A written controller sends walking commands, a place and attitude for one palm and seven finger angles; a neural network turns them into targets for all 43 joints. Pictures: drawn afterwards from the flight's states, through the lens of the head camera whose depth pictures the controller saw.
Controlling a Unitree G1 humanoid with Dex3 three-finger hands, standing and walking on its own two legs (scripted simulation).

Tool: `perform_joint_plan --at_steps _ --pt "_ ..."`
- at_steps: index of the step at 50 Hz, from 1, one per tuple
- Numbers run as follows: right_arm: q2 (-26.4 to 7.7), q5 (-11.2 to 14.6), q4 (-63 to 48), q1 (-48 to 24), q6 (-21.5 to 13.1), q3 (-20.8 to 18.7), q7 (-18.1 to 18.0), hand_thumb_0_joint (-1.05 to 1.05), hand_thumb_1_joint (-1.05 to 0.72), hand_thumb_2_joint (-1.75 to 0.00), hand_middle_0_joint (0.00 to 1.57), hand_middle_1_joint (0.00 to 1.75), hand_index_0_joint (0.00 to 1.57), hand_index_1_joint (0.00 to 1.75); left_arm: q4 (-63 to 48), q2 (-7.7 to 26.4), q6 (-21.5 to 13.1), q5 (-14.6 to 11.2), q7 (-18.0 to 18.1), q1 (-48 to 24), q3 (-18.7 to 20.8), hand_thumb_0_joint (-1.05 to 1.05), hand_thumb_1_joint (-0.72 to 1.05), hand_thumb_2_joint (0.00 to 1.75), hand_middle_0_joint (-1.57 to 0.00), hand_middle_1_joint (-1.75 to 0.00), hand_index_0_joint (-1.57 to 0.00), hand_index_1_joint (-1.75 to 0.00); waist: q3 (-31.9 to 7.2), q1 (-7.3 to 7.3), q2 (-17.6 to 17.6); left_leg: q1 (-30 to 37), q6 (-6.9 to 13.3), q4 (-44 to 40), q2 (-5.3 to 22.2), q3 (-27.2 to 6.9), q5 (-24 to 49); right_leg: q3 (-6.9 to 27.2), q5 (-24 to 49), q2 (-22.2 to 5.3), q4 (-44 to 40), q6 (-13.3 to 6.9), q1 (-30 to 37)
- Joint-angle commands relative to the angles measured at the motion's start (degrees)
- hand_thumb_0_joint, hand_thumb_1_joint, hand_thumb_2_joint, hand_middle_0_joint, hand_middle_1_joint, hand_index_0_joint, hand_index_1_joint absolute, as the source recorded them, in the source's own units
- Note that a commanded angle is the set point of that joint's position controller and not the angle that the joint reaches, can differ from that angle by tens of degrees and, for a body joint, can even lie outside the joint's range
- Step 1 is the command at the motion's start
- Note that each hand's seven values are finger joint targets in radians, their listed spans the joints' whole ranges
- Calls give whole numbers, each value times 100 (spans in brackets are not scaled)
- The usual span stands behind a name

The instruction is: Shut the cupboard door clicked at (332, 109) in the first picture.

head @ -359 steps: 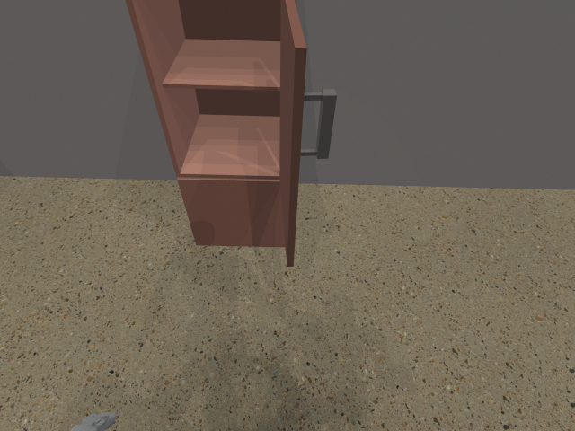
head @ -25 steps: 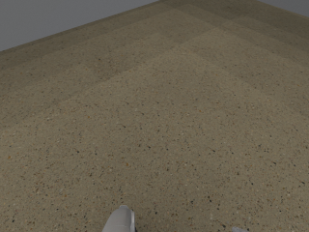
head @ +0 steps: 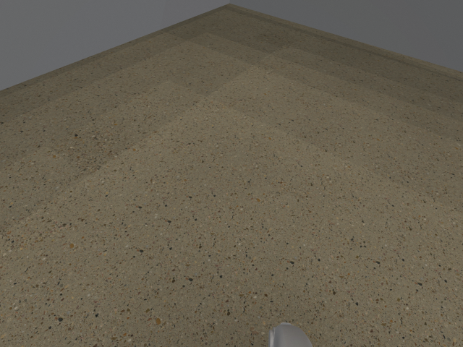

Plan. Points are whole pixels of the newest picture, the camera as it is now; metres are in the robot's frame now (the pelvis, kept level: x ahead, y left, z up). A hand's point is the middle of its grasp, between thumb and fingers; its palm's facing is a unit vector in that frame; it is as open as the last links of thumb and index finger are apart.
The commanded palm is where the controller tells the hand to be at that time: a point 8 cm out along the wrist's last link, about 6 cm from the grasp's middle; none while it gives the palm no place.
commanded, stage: walk around to get in front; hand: left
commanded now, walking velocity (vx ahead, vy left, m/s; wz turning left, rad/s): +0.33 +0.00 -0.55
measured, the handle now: out of the picture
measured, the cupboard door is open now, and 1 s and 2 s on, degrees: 95 95 95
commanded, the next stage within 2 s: walk to a spot facing it in 0.24 s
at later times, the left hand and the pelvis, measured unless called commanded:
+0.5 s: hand (201, 260) +0.35 +0.08 -0.17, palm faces -0.13 -0.97 -0.20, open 7.2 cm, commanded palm none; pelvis +0.22 -0.08 -0.01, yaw -9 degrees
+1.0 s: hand (166, 255) +0.36 +0.17 -0.18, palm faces +0.14 -0.97 -0.20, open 7.4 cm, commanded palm none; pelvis +0.31 -0.03 -0.01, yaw +5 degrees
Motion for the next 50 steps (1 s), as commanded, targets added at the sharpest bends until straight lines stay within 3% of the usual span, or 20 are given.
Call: perform_joint_plan --at_steps 1,9,12,14,15,16,17,18,21,24,26,32,35,36,37,38,39,41,44,50 --pt "-602 -10 -186 585 -173 -74 -40 0 -90 -90 20 30 20 30 -437 14 -87 7 -91 -461 -49 0 90 90 -20 -30 -20 -30 679 -156 506 476 10 -1121 1933 -1104 1313 -150 -73 -202 -734 38 -865" --pt "-662 -110 121 1168 -70 -48 -12 0 -90 -90 20 30 20 30 -744 -172 -220 -6 -140 -1451 -193 0 90 90 -20 -30 -20 -30 906 -453 869 1130 181 -657 2013 -303 2984 -892 -710 119 -2545 -267 -295" --pt "-825 -85 68 1034 -46 -104 -5 0 -90 -90 20 30 20 30 -558 -48 -324 9 -96 -738 -163 0 90 90 -20 -30 -20 -30 288 -104 1098 1339 41 604 1967 111 5605 -1294 -1134 675 -3175 -560 900" --pt "-976 -9 -82 738 -38 -130 36 0 -90 -90 20 30 20 30 -108 281 -464 47 -56 622 -49 0 90 90 -20 -30 -20 -30 -617 568 978 400 -313 2487 1725 347 5398 -1338 -274 838 -3918 -742 3261" --pt "-740 84 -242 673 -46 -97 119 0 -90 -90 20 30 20 30 94 913 -525 47 15 1407 96 0 90 90 -20 -30 -20 -30 -1354 915 1 -1347 -542 4008 1362 279 2887 125 350 -355 -3895 -1186 5244" --pt "-432 128 -507 543 -66 -42 80 0 -90 -90 20 30 20 30 202 1460 -526 -64 131 1869 209 0 90 90 -20 -30 -20 -30 -1920 894 -881 -3023 -855 5957 348 -285 -1794 2913 2206 -1955 -4149 -2035 6272" --pt "-514 132 -588 100 -24 -79 16 0 -90 -90 20 30 20 30 168 1473 -461 -170 206 1558 205 0 90 90 -20 -30 -20 -30 -1699 815 -215 -3293 -681 6372 508 -1226 -1743 2499 2687 -2059 -4433 -2176 5946" --pt "-437 102 -510 -23 -15 -68 41 0 -90 -90 20 30 20 30 97 1123 -505 -154 233 1076 83 0 90 90 -20 -30 -20 -30 -1022 656 91 -3198 -648 6184 769 -1483 -1060 1542 3075 -1758 -4467 -1799 4983" --pt "-136 -6 -226 173 236 -10 8 0 -90 -90 20 30 20 30 60 454 -596 -105 271 196 -168 0 90 90 -20 -30 -20 -30 54 -5 359 -2481 -636 5382 965 -1677 -582 397 2630 -1329 -4993 -1243 2670" --pt "93 -2 -61 693 434 58 7 0 -90 -90 20 30 20 30 -36 188 -633 -55 278 -217 -282 0 90 90 -20 -30 -20 -30 151 -444 -124 -2004 -703 4386 844 -1597 -333 -601 2553 -1022 -5115 -992 1920" --pt "117 3 -136 538 437 77 62 0 -90 -90 20 30 20 30 -45 182 -608 -56 266 -299 -321 0 90 90 -20 -30 -20 -30 140 -420 -524 -1855 -700 3703 748 -1456 49 -863 2316 -860 -5128 -907 1914" --pt "-295 -19 -646 -662 425 2 197 0 -90 -90 20 30 20 30 -82 561 -416 -44 289 -70 -178 0 90 90 -20 -30 -20 -30 301 -31 -718 -2078 -651 2374 578 -1159 151 -945 2005 -1189 -4591 -808 2795" --pt "-583 -63 -730 -481 437 -101 224 0 -90 -90 20 30 20 30 -175 735 -329 -56 303 -5 -88 0 90 90 -20 -30 -20 -30 43 -176 -261 -1422 -540 1596 334 -1075 479 -1120 1931 -1205 -3494 -587 2958" --pt "-847 -86 -682 -30 411 -185 222 0 -90 -90 20 30 20 30 -228 696 -297 -86 296 10 -82 0 90 90 -20 -30 -20 -30 -289 -381 551 -699 -396 1017 453 -1457 1782 -1253 1255 -977 -2449 -352 2631" --pt "-1402 -135 -723 289 350 -291 193 0 -90 -90 20 30 20 30 -406 421 -268 -188 276 239 -105 0 90 90 -20 -30 -20 -30 -593 -415 2225 170 331 497 1818 -3377 4395 -1418 -1501 -127 -968 143 1338" --pt "-1653 -55 -673 370 389 -292 133 0 -90 -90 20 30 20 30 -606 405 -228 -157 298 84 -168 0 90 90 -20 -30 -20 -30 -779 -439 2421 173 970 165 2505 -4213 5205 -720 -3664 251 205 211 982" --pt "-1493 -36 -656 156 406 -271 80 0 -90 -90 20 30 20 30 -600 491 -165 -111 321 -72 -155 0 90 90 -20 -30 -20 -30 -757 -366 1732 93 963 27 2308 -4019 3925 -222 -3221 103 524 144 722" --pt "-1276 -33 -915 -430 380 -231 46 0 -90 -90 20 30 20 30 -624 477 -157 -72 269 -409 -96 0 90 90 -20 -30 -20 -30 -418 -232 1138 -418 629 -117 1856 -3776 2481 -63 -2397 -42 610 198 395" --pt "-1194 -27 -1061 -889 354 -206 45 0 -90 -90 20 30 20 30 -493 429 -79 -79 224 -61 -63 0 90 90 -20 -30 -20 -30 -549 -35 861 -755 396 -316 1362 -3120 1624 -22 -1687 -20 262 248 741" --pt "-1261 -22 -1058 -793 393 -311 89 0 -90 -90 20 30 20 30 -607 433 -13 -70 246 -148 -39 0 90 90 -20 -30 -20 -30 -557 -120 730 -630 491 -526 1208 -3373 790 -26 -1504 57 -507 368 703"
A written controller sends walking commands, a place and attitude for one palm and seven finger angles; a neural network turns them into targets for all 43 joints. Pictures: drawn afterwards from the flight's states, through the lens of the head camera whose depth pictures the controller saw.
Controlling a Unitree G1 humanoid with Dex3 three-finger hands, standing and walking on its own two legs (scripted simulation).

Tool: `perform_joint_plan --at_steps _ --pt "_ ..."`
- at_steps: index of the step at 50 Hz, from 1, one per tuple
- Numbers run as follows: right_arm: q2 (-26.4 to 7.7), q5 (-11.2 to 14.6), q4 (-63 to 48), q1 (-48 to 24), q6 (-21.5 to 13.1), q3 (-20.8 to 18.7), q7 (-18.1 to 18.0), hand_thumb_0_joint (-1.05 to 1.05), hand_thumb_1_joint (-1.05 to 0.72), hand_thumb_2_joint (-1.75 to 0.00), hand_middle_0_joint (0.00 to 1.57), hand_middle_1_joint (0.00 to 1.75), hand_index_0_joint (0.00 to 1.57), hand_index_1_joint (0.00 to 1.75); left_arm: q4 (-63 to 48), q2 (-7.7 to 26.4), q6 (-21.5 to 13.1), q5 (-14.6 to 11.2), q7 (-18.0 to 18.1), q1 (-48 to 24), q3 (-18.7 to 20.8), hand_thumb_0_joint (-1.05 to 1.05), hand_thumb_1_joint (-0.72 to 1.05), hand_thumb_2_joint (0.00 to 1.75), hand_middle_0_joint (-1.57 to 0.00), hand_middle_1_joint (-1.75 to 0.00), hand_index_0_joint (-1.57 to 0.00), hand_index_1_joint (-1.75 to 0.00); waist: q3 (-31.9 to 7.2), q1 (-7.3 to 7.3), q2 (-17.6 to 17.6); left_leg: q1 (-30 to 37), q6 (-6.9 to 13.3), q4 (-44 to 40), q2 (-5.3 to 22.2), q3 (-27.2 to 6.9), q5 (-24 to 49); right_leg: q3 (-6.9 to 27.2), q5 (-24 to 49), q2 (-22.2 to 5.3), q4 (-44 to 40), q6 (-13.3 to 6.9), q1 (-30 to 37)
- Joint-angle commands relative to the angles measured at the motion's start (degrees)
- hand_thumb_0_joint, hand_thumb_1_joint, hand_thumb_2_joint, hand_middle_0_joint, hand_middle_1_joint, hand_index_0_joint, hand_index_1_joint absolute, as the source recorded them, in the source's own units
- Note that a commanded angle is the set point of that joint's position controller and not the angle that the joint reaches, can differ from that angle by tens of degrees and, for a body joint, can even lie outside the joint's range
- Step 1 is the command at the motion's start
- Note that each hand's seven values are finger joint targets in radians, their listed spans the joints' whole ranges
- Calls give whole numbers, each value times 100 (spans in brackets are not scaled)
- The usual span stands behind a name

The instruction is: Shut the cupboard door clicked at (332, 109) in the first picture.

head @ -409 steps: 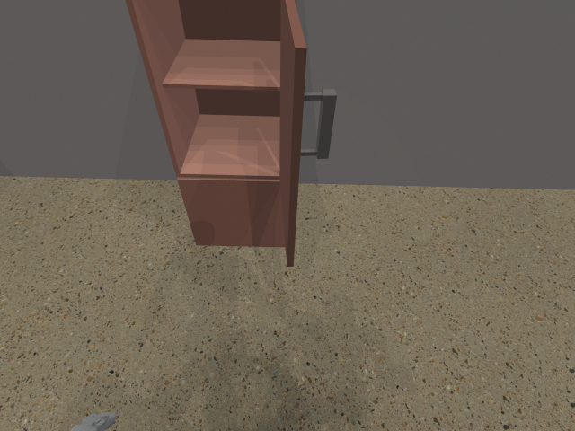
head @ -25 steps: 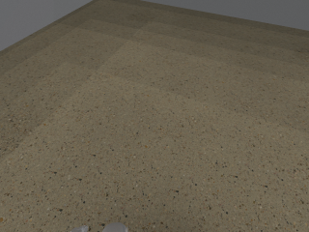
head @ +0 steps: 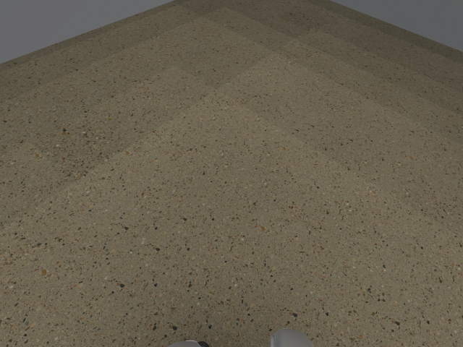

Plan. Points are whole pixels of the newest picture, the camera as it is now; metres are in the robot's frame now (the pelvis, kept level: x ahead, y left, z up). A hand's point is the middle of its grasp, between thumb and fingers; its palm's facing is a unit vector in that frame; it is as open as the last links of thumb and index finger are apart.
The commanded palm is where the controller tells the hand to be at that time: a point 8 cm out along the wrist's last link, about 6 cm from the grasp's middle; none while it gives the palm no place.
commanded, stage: walk to a spot facing it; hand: left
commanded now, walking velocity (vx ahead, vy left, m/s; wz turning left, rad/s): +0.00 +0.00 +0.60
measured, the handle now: out of the picture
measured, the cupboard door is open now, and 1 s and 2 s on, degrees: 95 95 95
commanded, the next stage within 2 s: none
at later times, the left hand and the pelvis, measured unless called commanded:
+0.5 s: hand out of the picture +0.00 +0.13 -0.14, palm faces +0.32 -0.90 -0.29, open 7.4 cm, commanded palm none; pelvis -0.01 -0.09 +0.01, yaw +19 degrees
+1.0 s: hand out of the picture -0.12 +0.18 -0.17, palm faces +0.63 -0.73 -0.25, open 7.4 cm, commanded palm none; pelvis -0.04 -0.04 +0.00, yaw +37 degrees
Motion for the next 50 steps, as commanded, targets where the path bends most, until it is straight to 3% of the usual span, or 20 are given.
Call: perform_joint_plan --at_steps 1,10,12,14,15,16,17,18,19,22,28,36,38,39,40,41,42,43,45,50 --pt "-1173 4 -364 268 -118 -326 -57 0 -90 -90 20 30 20 30 -433 310 -99 21 10 88 92 0 90 90 -20 -30 -20 -30 -920 -82 706 1042 395 -1288 1373 -1893 64 25 49 35 -416 72 -189" --pt "-1372 -39 -445 183 33 -457 -23 0 -90 -90 20 30 20 30 -665 341 -106 -47 48 17 52 0 90 90 -20 -30 -20 -30 -867 -131 1217 616 474 -1179 1183 -2733 -189 51 -492 420 -1969 -79 709" --pt "-1388 -46 -535 47 68 -478 -7 0 -90 -90 20 30 20 30 -621 385 -115 -77 54 317 61 0 90 90 -20 -30 -20 -30 -950 -20 1201 360 355 -1160 1014 -2829 -155 -20 -402 571 -2672 -158 1323" --pt "-1296 -19 -654 -253 120 -497 14 0 -90 -90 20 30 20 30 -474 511 -137 -82 73 940 126 0 90 90 -20 -30 -20 -30 -988 297 1009 -485 -65 -946 618 -2566 -789 -148 281 533 -4136 -291 2602" --pt "-987 29 -715 -202 164 -472 40 0 -90 -90 20 30 20 30 -499 911 -184 -2 110 1112 202 0 90 90 -20 -30 -20 -30 -919 378 -68 -1405 -481 211 41 -1890 -1572 740 -319 -426 -5154 -632 3214" --pt "-641 36 -850 -115 148 -431 31 0 -90 -90 20 30 20 30 -686 1481 -206 99 142 792 264 0 90 90 -20 -30 -20 -30 -633 371 -1820 -2279 -904 2185 -691 -669 -2114 2709 -1199 -2186 -5876 -1259 2833" --pt "-1061 -61 -815 -266 138 -501 41 0 -90 -90 20 30 20 30 -882 1305 -162 11 176 102 141 0 90 90 -20 -30 -20 -30 -246 147 -1164 -1792 -750 3195 -197 -915 -2078 2196 -904 -2348 -5835 -1298 1441" --pt "-1040 -79 -695 -44 197 -491 94 0 -90 -90 20 30 20 30 -1017 972 -222 4 162 -440 87 0 90 90 -20 -30 -20 -30 -108 -176 -831 -1488 -737 3691 -82 -934 -1524 1521 -516 -1842 -5759 -1157 1005" --pt "-941 -77 -556 58 242 -480 117 0 -90 -90 20 30 20 30 -1026 844 -266 -16 129 -603 51 0 90 90 -20 -30 -20 -30 26 -263 -881 -1436 -815 4019 -35 -741 -1334 1110 92 -1461 -5563 -1005 1005" --pt "-861 -34 -449 142 224 -406 172 0 -90 -90 20 30 20 30 -857 612 -355 -7 103 -213 -47 0 90 90 -20 -30 -20 -30 -27 -195 -783 -1592 -961 4212 117 -429 -915 95 2027 -1093 -4899 -930 1799" --pt "-807 -10 -616 -599 237 -282 161 0 -90 -90 20 30 20 30 -528 855 -337 35 99 803 -3 0 90 90 -20 -30 -20 -30 -386 283 -983 -1552 -1080 3235 252 -121 -1393 -207 3576 -1370 -4448 -1066 3001" --pt "-769 62 -712 -771 104 -153 157 0 -90 -90 20 30 20 30 -446 1150 -241 81 66 775 115 0 90 90 -20 -30 -20 -30 -739 371 -1368 -185 -816 950 153 413 -1544 -676 4067 -1584 -3795 -1018 3011" --pt "-1024 28 -609 -236 29 -214 136 0 -90 -90 20 30 20 30 -465 1155 -224 3 40 678 145 0 90 90 -20 -30 -20 -30 -1049 41 -949 975 -693 -398 115 376 -313 -1065 3738 -1437 -2809 -653 2563" --pt "-1566 -4 -513 242 -44 -350 110 0 -90 -90 20 30 20 30 -583 965 -219 -47 11 642 128 0 90 90 -20 -30 -20 -30 -1475 -254 241 2322 -331 -761 952 -683 1231 -1235 2335 -1053 -1571 -299 1364" --pt "-2188 39 -452 612 -56 -516 52 0 -90 -90 20 30 20 30 -872 548 -216 -65 -32 365 -6 0 90 90 -20 -30 -20 -30 -1522 -475 1904 3094 433 -571 2430 -2547 4245 -974 -1720 -247 -427 111 -461" --pt "-2185 94 -306 845 13 -481 32 0 -90 -90 20 30 20 30 -981 684 -120 -8 23 36 -27 0 90 90 -20 -30 -20 -30 -1437 -517 1381 2872 695 -374 2539 -2044 4584 -414 -1747 -317 -13 44 -502" --pt "-1941 48 -319 626 0 -430 -16 0 -90 -90 20 30 20 30 -960 630 -98 6 23 -66 -8 0 90 90 -20 -30 -20 -30 -1113 -433 1178 2465 732 -440 2315 -1862 4192 -305 -1476 -346 201 43 -597" --pt "-1794 22 -396 292 -23 -396 -79 0 -90 -90 20 30 20 30 -850 596 -93 -8 27 -61 23 0 90 90 -20 -30 -20 -30 -978 -331 1556 2259 664 -427 1997 -1797 3896 -173 -1184 -339 314 82 -675" --pt "-1536 15 -592 -295 -27 -288 -84 0 -90 -90 20 30 20 30 -706 702 -87 -22 -18 49 48 0 90 90 -20 -30 -20 -30 -588 -73 1307 1639 414 -550 1522 -1364 3370 -79 -559 -258 288 89 -377" --pt "-1502 29 -580 -161 -74 -275 -65 0 -90 -90 20 30 20 30 -699 667 -75 -13 -28 85 29 0 90 90 -20 -30 -20 -30 -645 -11 894 1562 340 -738 1293 -1463 2796 -46 -63 -65 -82 177 -224"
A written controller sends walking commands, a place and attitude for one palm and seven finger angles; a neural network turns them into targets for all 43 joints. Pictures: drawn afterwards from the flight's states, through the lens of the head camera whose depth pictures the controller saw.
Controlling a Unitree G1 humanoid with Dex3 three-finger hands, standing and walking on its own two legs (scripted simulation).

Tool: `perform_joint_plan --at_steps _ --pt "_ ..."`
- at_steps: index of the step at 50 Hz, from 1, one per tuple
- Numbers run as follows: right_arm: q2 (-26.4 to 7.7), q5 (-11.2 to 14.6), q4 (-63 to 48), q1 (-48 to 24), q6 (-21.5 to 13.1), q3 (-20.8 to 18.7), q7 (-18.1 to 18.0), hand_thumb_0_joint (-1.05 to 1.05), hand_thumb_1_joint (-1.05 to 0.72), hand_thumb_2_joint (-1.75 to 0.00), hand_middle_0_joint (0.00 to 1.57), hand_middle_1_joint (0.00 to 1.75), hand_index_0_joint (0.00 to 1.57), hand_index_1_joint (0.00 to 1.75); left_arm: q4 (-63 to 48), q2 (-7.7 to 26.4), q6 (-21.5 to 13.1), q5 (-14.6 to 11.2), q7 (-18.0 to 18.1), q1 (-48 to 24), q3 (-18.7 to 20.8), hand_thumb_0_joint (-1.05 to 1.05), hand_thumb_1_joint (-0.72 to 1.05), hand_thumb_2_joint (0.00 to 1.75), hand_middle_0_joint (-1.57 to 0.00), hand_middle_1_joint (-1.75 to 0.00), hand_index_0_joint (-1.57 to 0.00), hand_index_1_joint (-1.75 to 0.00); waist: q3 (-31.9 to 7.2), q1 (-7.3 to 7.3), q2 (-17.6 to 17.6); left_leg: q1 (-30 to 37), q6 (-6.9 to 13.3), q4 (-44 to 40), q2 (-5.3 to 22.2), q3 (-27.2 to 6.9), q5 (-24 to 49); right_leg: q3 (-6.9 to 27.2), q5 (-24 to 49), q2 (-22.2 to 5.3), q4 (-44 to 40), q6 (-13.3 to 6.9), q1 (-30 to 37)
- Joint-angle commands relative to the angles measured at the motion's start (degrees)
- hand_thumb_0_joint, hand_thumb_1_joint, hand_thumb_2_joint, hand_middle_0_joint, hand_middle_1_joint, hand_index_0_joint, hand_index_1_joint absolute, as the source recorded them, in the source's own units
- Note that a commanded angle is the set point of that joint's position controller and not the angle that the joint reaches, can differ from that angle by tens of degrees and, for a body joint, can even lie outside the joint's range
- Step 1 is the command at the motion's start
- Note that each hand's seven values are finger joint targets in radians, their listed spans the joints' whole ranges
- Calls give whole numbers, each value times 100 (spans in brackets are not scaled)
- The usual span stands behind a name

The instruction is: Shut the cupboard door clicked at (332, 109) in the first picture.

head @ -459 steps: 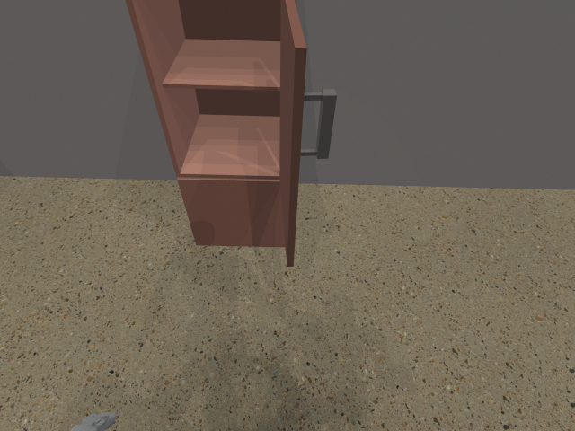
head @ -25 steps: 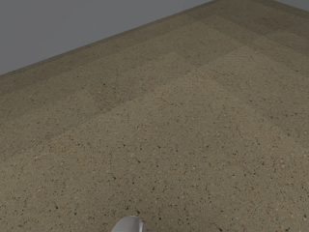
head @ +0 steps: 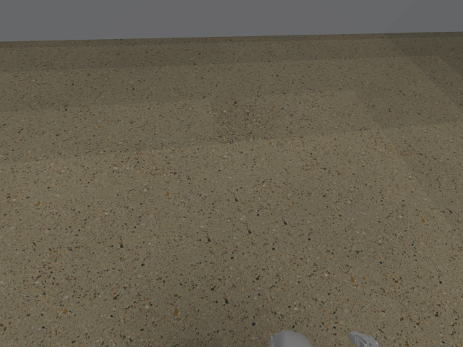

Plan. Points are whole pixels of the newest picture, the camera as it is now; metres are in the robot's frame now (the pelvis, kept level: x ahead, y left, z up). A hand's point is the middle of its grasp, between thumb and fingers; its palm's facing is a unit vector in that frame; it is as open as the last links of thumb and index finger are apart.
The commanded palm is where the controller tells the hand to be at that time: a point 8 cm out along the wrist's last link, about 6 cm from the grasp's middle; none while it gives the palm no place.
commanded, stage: walk to a spot facing it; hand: left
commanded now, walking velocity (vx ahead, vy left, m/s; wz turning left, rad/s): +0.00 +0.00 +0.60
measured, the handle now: out of the picture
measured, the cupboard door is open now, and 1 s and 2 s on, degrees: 95 95 95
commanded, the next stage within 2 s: none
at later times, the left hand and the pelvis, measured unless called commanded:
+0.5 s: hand out of the picture +0.06 +0.16 -0.13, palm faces +0.29 -0.91 -0.29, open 7.4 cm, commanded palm none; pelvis +0.00 -0.06 +0.00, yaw +19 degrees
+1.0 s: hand out of the picture -0.10 +0.22 -0.17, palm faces +0.61 -0.75 -0.24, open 7.4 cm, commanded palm none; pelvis -0.03 +0.00 +0.00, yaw +36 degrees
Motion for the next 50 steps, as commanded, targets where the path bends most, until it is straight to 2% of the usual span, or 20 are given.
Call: perform_joint_plan --at_steps 1,8,11,13,14,15,16,17,18,21,33,35,37,38,39,40,41,42,45,50 --pt "-1180 11 -261 401 -112 -291 -82 0 -90 -90 20 30 20 30 -534 397 -166 14 14 -102 87 0 90 90 -20 -30 -20 -30 -706 -199 999 724 635 -861 1283 -1259 3394 217 353 58 -116 55 -341" --pt "-1242 -57 -248 557 -55 -378 -66 0 -90 -90 20 30 20 30 -872 254 -205 -35 43 -652 33 0 90 90 -20 -30 -20 -30 -605 -305 1111 421 782 -720 1237 -2008 3055 238 -4 366 -1593 -9 193" --pt "-1273 -52 -281 426 -30 -408 -70 0 -90 -90 20 30 20 30 -845 278 -268 -78 63 -353 21 0 90 90 -20 -30 -20 -30 -766 -173 1187 165 691 -389 1111 -2236 3421 177 220 575 -2622 -92 1009" --pt "-1157 5 -327 357 -26 -412 -58 0 -90 -90 20 30 20 30 -735 373 -361 -81 82 97 61 0 90 90 -20 -30 -20 -30 -995 61 928 -387 353 90 786 -2110 2604 199 1361 451 -4077 -119 2138" --pt "-838 66 -336 529 -41 -363 -22 0 -90 -90 20 30 20 30 -703 766 -444 -23 115 289 129 0 90 90 -20 -30 -20 -30 -1220 123 -48 -1282 -69 818 331 -1656 1110 963 1833 -458 -4743 -339 3249" --pt "-494 67 -464 650 -44 -308 -19 0 -90 -90 20 30 20 30 -703 1287 -461 54 155 389 225 0 90 90 -20 -30 -20 -30 -1314 157 -1638 -2284 -542 2260 -517 -492 -1761 2503 2951 -2111 -4791 -1027 3607" --pt "-814 23 -475 591 21 -397 -34 0 -90 -90 20 30 20 30 -754 1254 -411 9 164 381 195 0 90 90 -20 -30 -20 -30 -1191 147 -1120 -1981 -512 3386 -185 -646 -1958 2366 3117 -2486 -4796 -1473 2644" --pt "-854 -13 -322 610 100 -423 -3 0 -90 -90 20 30 20 30 -794 881 -421 -1 171 -3 137 0 90 90 -20 -30 -20 -30 -867 -57 -681 -1884 -493 3890 -17 -759 -1451 1776 2358 -1989 -4919 -1424 2117" --pt "-759 -25 -191 701 145 -421 41 0 -90 -90 20 30 20 30 -848 767 -404 -4 156 -356 99 0 90 90 -20 -30 -20 -30 -672 -209 -858 -1941 -540 4140 61 -578 -1164 1482 1919 -1661 -4956 -1279 1931" --pt "-683 -26 -37 771 196 -386 142 0 -90 -90 20 30 20 30 -849 447 -417 -1 116 -483 -15 0 90 90 -20 -30 -20 -30 -360 -311 -779 -1988 -661 4359 195 -257 -369 365 2225 -1100 -4833 -1022 1781" --pt "-491 36 -269 -149 124 -198 164 0 -90 -90 20 30 20 30 -425 845 -345 110 117 435 152 0 90 90 -20 -30 -20 -30 -612 179 -1107 -1301 -654 1771 314 522 -935 -357 3307 -1574 -4299 -1288 2492" --pt "-498 48 -287 -18 60 -182 141 0 -90 -90 20 30 20 30 -380 907 -318 109 103 423 189 0 90 90 -20 -30 -20 -30 -788 137 -1085 -881 -563 1118 241 651 -818 -507 3535 -1622 -3964 -1209 2494" --pt "-700 26 -216 439 -10 -234 135 0 -90 -90 20 30 20 30 -360 861 -272 40 73 372 202 0 90 90 -20 -30 -20 -30 -1036 -151 -594 193 -465 -264 206 604 374 -864 3049 -1445 -3058 -801 2000" --pt "-1203 6 -141 827 -73 -354 117 0 -90 -90 20 30 20 30 -452 644 -235 -8 52 421 174 0 90 90 -20 -30 -20 -30 -1297 -395 637 1245 -162 -790 935 -449 1448 -1019 1761 -1002 -1899 -442 936" --pt "-1853 8 -122 1174 -95 -516 62 0 -90 -90 20 30 20 30 -738 230 -219 -24 16 172 48 0 90 90 -20 -30 -20 -30 -1307 -606 2339 1745 547 -900 2405 -2364 4041 -826 -1498 -195 -662 14 -650" --pt "-1892 25 29 1429 -44 -499 21 0 -90 -90 20 30 20 30 -801 382 -157 22 52 -160 27 0 90 90 -20 -30 -20 -30 -1367 -694 1647 1537 934 -727 2626 -2129 4369 -178 -1450 -195 -38 -101 -602" --pt "-1689 2 0 1206 -51 -440 -23 0 -90 -90 20 30 20 30 -758 352 -119 39 65 -230 39 0 90 90 -20 -30 -20 -30 -1125 -566 1401 1178 861 -811 2305 -1813 3651 -3 -1071 -259 156 -131 -645" --pt "-1522 -16 -94 869 -67 -403 -89 0 -90 -90 20 30 20 30 -651 303 -129 36 61 -222 83 0 90 90 -20 -30 -20 -30 -939 -489 1628 1048 748 -786 1987 -1698 3401 81 -686 -228 313 -98 -789" --pt "-1188 -1 -266 322 -106 -249 -111 0 -90 -90 20 30 20 30 -439 419 -155 18 -6 -20 97 0 90 90 -20 -30 -20 -30 -603 -196 1263 668 535 -826 1372 -1138 3548 153 150 -95 386 -43 -535" --pt "-1172 7 -235 545 -118 -277 -106 0 -90 -90 20 30 20 30 -457 411 -153 15 24 -95 88 0 90 90 -20 -30 -20 -30 -747 -231 890 801 627 -937 1299 -1405 3114 250 373 31 -5 49 -397"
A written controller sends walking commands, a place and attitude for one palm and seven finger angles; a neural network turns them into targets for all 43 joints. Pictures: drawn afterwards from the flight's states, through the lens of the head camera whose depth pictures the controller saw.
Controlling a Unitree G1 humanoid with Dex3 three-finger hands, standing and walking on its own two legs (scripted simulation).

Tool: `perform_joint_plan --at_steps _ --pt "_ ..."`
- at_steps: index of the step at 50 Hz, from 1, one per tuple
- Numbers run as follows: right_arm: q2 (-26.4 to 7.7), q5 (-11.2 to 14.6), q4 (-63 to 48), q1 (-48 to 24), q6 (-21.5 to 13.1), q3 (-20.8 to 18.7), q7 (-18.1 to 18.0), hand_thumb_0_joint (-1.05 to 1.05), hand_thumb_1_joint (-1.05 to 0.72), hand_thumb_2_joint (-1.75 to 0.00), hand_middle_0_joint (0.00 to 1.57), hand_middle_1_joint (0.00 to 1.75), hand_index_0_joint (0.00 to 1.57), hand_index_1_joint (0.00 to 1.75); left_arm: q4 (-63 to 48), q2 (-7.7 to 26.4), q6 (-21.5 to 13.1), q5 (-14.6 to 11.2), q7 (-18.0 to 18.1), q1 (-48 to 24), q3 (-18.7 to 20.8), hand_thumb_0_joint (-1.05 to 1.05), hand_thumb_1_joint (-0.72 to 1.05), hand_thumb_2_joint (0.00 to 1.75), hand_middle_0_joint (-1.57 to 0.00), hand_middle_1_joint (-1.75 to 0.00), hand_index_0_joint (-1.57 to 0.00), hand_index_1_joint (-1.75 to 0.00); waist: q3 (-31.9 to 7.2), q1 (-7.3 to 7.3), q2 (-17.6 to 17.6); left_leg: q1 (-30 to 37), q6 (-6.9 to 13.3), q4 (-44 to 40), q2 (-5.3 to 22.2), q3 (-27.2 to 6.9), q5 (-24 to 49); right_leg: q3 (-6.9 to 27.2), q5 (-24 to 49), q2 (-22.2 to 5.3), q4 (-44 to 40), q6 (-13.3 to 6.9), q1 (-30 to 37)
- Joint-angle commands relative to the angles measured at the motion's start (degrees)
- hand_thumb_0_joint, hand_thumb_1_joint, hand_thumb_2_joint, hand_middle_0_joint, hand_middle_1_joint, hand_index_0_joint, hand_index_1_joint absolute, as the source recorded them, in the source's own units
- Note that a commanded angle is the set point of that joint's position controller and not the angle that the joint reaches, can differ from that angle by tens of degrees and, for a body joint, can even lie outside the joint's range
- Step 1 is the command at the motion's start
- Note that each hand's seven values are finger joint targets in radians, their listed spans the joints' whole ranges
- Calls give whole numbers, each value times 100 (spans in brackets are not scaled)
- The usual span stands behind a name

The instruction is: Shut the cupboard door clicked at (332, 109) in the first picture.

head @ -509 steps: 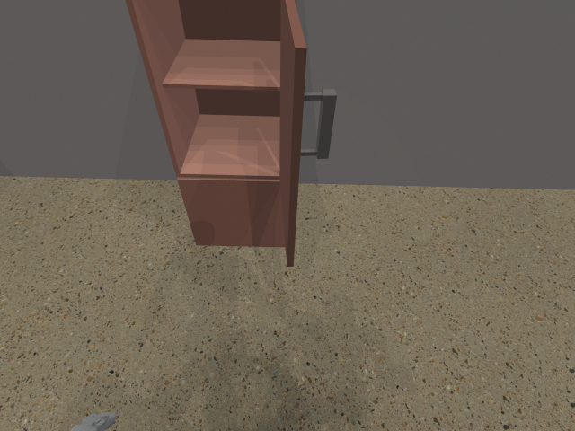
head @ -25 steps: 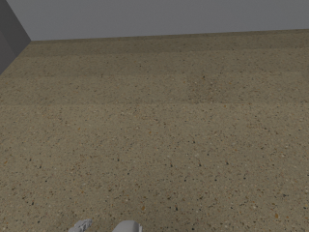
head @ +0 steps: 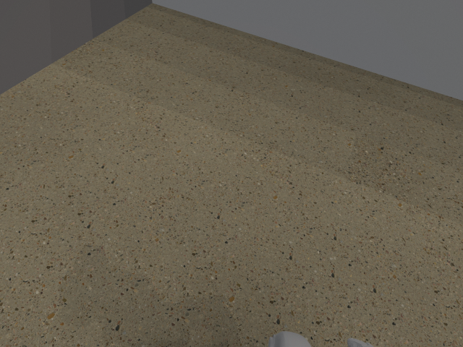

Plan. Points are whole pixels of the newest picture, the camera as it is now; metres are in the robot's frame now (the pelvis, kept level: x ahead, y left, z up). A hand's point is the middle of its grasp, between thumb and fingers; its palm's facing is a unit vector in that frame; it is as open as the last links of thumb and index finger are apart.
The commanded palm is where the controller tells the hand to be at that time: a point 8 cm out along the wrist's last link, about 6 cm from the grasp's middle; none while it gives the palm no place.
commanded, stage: walk to a spot facing it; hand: left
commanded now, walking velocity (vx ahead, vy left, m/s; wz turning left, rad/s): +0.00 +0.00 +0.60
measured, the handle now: out of the picture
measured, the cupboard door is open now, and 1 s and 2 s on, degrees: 95 95 95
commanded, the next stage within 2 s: none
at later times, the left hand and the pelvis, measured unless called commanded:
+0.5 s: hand out of the picture +0.05 +0.16 -0.13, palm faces +0.32 -0.91 -0.28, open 7.4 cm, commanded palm none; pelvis +0.02 -0.06 +0.00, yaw +19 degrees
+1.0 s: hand out of the picture -0.06 +0.23 -0.19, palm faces +0.63 -0.75 -0.20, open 7.4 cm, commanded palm none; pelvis +0.10 +0.10 -0.01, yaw +35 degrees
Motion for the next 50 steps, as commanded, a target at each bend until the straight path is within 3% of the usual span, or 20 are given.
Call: perform_joint_plan --at_steps 1,9,12,14,15,16,17,18,21,24,32,38,40,41,42,43,44,46,48,50 --pt "-1213 5 -236 480 -105 -322 -96 0 -90 -90 20 30 20 30 -521 409 -177 11 26 -164 94 0 90 90 -20 -30 -20 -30 -719 -227 852 933 566 -845 1350 -1491 2885 232 176 37 -176 54 -393" --pt "-1254 -55 -194 630 -33 -418 -85 0 -90 -90 20 30 20 30 -849 237 -222 -54 69 -678 28 0 90 90 -20 -30 -20 -30 -730 -351 1107 704 753 -638 1281 -2312 2701 289 -309 356 -1651 -26 151" --pt "-1231 -54 -221 524 -10 -443 -85 0 -90 -90 20 30 20 30 -836 216 -275 -96 88 -447 14 0 90 90 -20 -30 -20 -30 -888 -247 1207 406 666 -385 1132 -2497 3159 227 -159 578 -2620 -115 929" --pt "-1184 -18 -248 407 -1 -448 -69 0 -90 -90 20 30 20 30 -725 271 -346 -108 97 12 51 0 90 90 -20 -30 -20 -30 -1126 -27 1070 -27 404 -56 851 -2429 2498 171 711 588 -3828 -146 1924" --pt "-972 32 -262 446 -17 -415 -46 0 -90 -90 20 30 20 30 -647 469 -417 -80 100 293 97 0 90 90 -20 -30 -20 -30 -1300 109 559 -719 120 285 540 -2196 1193 426 1099 236 -4670 -216 2965" --pt "-540 90 -322 609 -40 -340 -10 0 -90 -90 20 30 20 30 -623 1040 -486 26 127 447 206 0 90 90 -20 -30 -20 -30 -1439 201 -1074 -2111 -355 1487 -156 -1158 -1095 1893 425 -1346 -5306 -679 4164" --pt "-733 -7 -452 352 -35 -378 -13 0 -90 -90 20 30 20 30 -631 1244 -432 25 131 529 227 0 90 90 -20 -30 -20 -30 -1076 297 -1409 -2576 -561 2716 -316 -533 -2031 2851 272 -2301 -5462 -1248 3408" --pt "-903 -64 -453 273 -9 -427 42 0 -90 -90 20 30 20 30 -688 1097 -407 7 127 344 173 0 90 90 -20 -30 -20 -30 -692 186 -680 -2553 -497 3476 -15 -625 -1748 2428 -577 -2197 -5596 -1394 2715" --pt "-826 -115 -142 360 60 -435 208 0 -90 -90 20 30 20 30 -600 572 -550 -21 85 -105 57 0 90 90 -20 -30 -20 -30 17 -140 -606 -2563 -561 4143 384 -353 -594 1293 -638 -1451 -5773 -945 2050" --pt "-640 -90 -19 453 98 -393 276 0 -90 -90 20 30 20 30 -408 402 -659 -8 52 227 4 0 90 90 -20 -30 -20 -30 172 -142 -781 -2594 -669 4284 401 -102 80 247 289 -1106 -5705 -804 2111" --pt "-484 -68 -310 -580 64 -276 371 0 -90 -90 20 30 20 30 128 359 -758 81 76 1253 2 0 90 90 -20 -30 -20 -30 400 197 -730 -3002 -621 3214 694 240 238 -374 816 -1402 -5774 -932 2858" --pt "-283 -46 -470 -1086 -119 -84 424 0 -90 -90 20 30 20 30 372 556 -753 125 61 1646 37 0 90 90 -20 -30 -20 -30 237 358 -797 -1900 -310 1321 501 828 -266 -943 2616 -1575 -5091 -940 3057" --pt "-409 -56 -324 -385 -223 -120 351 0 -90 -90 20 30 20 30 383 719 -761 114 45 1463 82 0 90 90 -20 -30 -20 -30 -265 -7 -755 -873 -107 831 187 1048 -586 -1248 4117 -1578 -4055 -888 3124" --pt "-646 -94 -112 403 -274 -201 297 0 -90 -90 20 30 20 30 419 709 -761 80 29 1428 64 0 90 90 -20 -30 -20 -30 -803 -408 -378 440 -9 258 -13 1051 -251 -1528 4293 -1381 -2751 -700 2747" --pt "-1253 -119 109 1381 -308 -358 217 0 -90 -90 20 30 20 30 299 541 -767 28 -32 1421 39 0 90 90 -20 -30 -20 -30 -1628 -897 609 2268 231 -101 647 140 59 -1565 2905 -1010 -1040 -457 1503" --pt "-2004 -80 274 1988 -369 -548 122 0 -90 -90 20 30 20 30 -54 204 -746 -39 -124 1203 -41 0 90 90 -20 -30 -20 -30 -2014 -1083 2170 3513 829 -460 2381 -2620 1334 -1107 -1151 -21 672 -94 -776" --pt "-2106 51 387 2094 -310 -564 35 0 -90 -90 20 30 20 30 -223 354 -673 -47 -89 720 -47 0 90 90 -20 -30 -20 -30 -2138 -1115 1441 3561 1030 -831 2680 -2820 1830 -211 -1097 -78 1154 -239 -1197" --pt "-1583 36 128 1143 -367 -423 -55 0 -90 -90 20 30 20 30 -89 220 -662 -43 -70 457 -23 0 90 90 -20 -30 -20 -30 -1282 -697 561 2081 855 -898 2332 -1994 1517 -70 -309 -418 1345 -261 -1124" --pt "-964 17 90 581 -481 -209 -62 0 -90 -90 20 30 20 30 228 38 -583 64 -112 736 -17 0 90 90 -20 -30 -20 -30 -408 -289 673 700 528 -1180 1733 -1011 1872 24 268 -551 789 -244 -484" --pt "-744 38 185 573 -564 -129 -70 0 -90 -90 20 30 20 30 342 -121 -503 83 -113 1042 -63 0 90 90 -20 -30 -20 -30 -296 -64 889 493 468 -1365 1458 -567 2398 -57 606 -448 488 -182 -302"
